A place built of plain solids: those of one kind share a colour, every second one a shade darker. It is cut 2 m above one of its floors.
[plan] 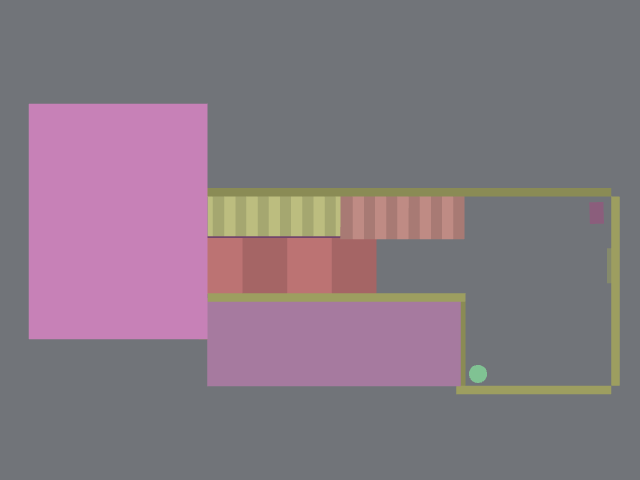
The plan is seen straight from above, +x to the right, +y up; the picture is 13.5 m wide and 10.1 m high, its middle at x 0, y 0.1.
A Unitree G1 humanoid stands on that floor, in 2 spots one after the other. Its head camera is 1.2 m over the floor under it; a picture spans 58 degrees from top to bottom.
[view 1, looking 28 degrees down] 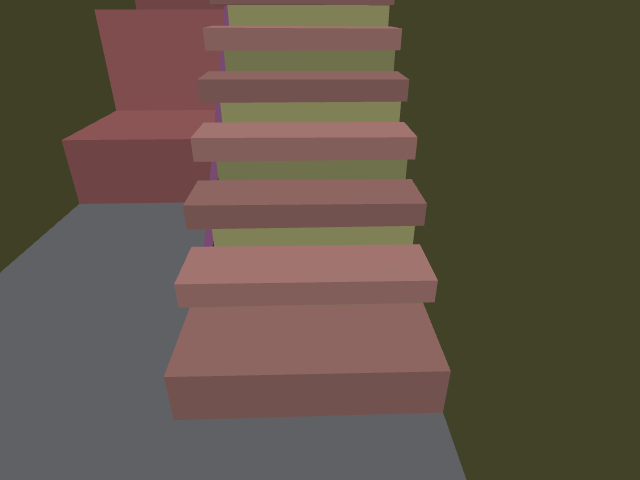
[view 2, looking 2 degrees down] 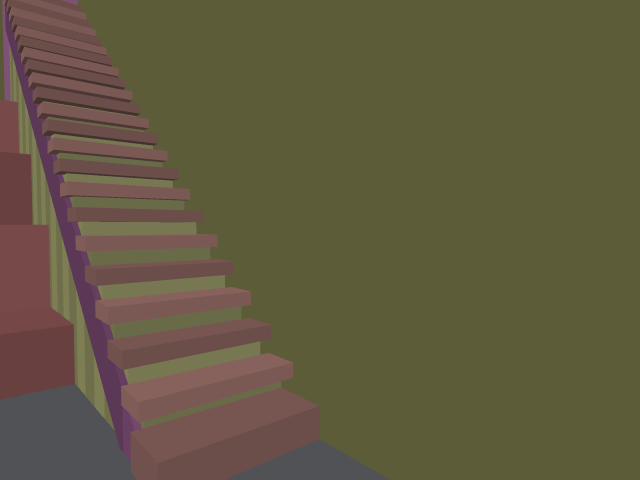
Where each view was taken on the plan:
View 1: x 4.04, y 0.57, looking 178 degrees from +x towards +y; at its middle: under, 1.81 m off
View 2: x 4.84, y -0.55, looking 139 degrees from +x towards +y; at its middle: wall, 2.38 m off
